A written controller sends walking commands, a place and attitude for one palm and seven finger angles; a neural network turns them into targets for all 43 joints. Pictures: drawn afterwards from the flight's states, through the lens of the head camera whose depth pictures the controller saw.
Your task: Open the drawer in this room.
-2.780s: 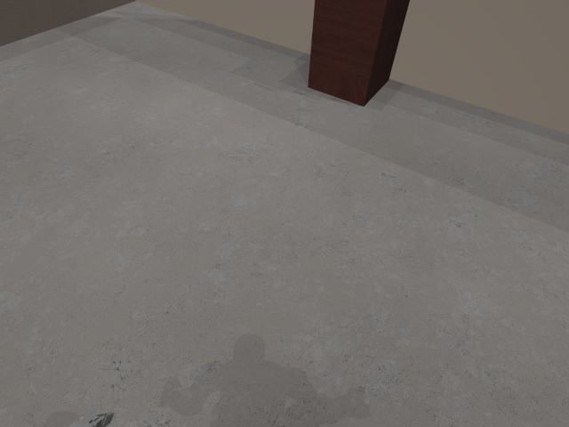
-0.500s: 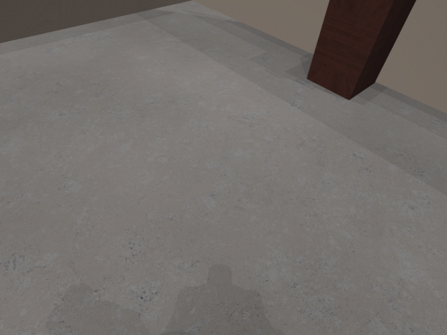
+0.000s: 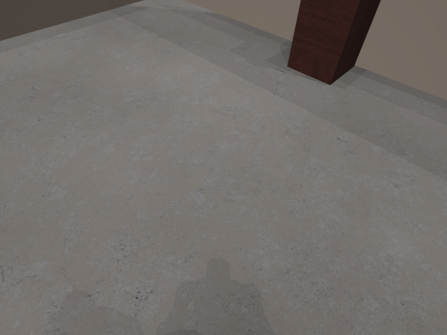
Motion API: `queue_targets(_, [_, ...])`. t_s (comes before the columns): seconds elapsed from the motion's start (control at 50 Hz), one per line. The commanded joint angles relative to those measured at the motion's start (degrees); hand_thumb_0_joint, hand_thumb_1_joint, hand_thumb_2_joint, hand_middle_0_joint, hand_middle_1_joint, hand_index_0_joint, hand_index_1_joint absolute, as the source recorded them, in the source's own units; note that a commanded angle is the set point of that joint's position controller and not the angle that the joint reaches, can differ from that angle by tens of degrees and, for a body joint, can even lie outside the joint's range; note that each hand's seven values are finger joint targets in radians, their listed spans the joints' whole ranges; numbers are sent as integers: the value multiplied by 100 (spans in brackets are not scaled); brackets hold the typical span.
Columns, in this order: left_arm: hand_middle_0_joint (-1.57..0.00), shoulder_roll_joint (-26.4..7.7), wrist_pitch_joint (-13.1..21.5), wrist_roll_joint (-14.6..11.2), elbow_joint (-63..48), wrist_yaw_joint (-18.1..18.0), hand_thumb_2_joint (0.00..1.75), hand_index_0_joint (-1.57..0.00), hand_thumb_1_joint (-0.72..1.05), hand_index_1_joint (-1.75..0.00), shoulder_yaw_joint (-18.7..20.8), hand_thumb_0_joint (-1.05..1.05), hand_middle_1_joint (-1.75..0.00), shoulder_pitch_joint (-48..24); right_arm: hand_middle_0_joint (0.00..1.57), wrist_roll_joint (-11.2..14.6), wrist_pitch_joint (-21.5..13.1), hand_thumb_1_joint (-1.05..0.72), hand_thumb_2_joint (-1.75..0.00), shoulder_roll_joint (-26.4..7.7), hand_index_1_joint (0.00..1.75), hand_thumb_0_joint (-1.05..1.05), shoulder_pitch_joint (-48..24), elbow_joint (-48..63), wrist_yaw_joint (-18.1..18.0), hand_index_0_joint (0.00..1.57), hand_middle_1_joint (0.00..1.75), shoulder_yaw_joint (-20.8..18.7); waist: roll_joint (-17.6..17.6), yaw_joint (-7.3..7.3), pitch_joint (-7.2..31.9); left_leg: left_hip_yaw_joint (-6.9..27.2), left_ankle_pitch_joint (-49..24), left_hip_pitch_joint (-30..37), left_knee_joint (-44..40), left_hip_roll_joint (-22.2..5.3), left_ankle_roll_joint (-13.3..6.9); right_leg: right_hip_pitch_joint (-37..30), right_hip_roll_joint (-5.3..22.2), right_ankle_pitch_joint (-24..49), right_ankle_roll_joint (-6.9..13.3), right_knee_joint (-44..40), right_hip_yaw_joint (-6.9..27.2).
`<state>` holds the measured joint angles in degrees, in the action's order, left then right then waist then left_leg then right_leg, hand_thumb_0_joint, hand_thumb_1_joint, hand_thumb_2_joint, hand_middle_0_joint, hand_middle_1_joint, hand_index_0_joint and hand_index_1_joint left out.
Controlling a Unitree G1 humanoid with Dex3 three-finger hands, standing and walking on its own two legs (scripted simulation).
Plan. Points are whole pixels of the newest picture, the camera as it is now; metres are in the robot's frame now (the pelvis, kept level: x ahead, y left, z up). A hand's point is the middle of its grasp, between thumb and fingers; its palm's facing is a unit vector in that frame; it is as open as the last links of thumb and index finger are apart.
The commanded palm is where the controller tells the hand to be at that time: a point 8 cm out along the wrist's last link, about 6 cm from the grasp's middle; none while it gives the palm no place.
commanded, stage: turn or walk to find it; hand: left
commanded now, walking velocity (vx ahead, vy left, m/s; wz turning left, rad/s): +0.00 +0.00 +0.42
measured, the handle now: out of the picture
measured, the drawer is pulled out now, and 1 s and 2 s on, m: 0.00 0.00 0.00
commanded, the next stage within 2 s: stand and wait in 0.14 s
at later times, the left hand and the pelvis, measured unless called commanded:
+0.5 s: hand out of the picture -0.01 +0.18 -0.18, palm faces +0.11 -0.98 -0.18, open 7.4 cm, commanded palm none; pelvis +0.01 +0.01 +0.00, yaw +5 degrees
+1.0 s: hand out of the picture +0.04 +0.23 -0.16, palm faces +0.08 -0.96 -0.28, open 7.4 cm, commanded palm none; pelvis +0.01 +0.00 +0.01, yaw +5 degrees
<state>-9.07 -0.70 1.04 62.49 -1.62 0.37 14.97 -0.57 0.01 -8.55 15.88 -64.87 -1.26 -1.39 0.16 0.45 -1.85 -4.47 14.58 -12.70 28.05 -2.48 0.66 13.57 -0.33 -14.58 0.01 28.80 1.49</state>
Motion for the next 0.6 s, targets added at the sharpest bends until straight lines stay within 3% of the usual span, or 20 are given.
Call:
queue_targets(0.0, [-20,-720,153,-12,-180,-50,90,-20,90,-30,130,0,-30,312,20,7,-113,-90,-90,-631,30,0,247,181,-31,20,30,-66,5,-57,-110,626,-519,-19,-598,-365,-175,75,615,426,149,-676,402])
queue_targets(0.1, [-20,-759,56,-9,-328,-72,90,-20,90,-30,192,0,-30,280,20,-11,21,-90,-90,-571,30,0,230,346,5,20,30,-81,104,-71,-289,691,-325,-461,-273,-220,-160,203,800,-70,136,-658,337])
queue_targets(0.16, [-20,-820,52,-8,-431,-69,90,-20,90,-30,231,0,-30,231,20,-32,62,-90,-90,-511,30,0,288,431,15,20,30,-90,437,-13,-98,552,-273,-323,93,-65,-105,357,1034,-324,264,-865,516])
queue_targets(0.2, [-20,-752,48,-10,-468,-69,90,-20,90,-30,213,0,-30,94,20,-34,49,-90,-90,-505,30,0,374,411,16,20,30,-81,199,57,-33,694,-446,-106,-35,-145,-129,486,908,-300,236,-720,355])
queue_targets(0.26, [-20,-618,64,-12,-430,-57,90,-20,90,-30,171,0,-30,189,20,-23,-35,-90,-90,-660,30,0,215,409,0,20,30,-64,-359,-65,36,1132,-695,-275,-553,-458,-279,133,564,81,36,-335,-67])
queue_targets(0.32, [-20,-590,92,-9,-300,-54,90,-20,90,-30,137,0,-30,324,20,-6,-80,-90,-90,-733,30,0,71,429,-16,20,30,-61,-351,-125,117,1119,-882,-271,-611,-470,-294,-161,577,422,6,-355,-102])
queue_targets(0.58, [-20,-897,193,-9,-94,-18,90,-20,90,-30,117,0,-30,213,20,16,-128,-90,-90,-1023,30,0,-213,358,-33,20,30,-64,-29,-55,58,911,-1004,225,-678,-359,-216,-212,709,652,70,-812,79])
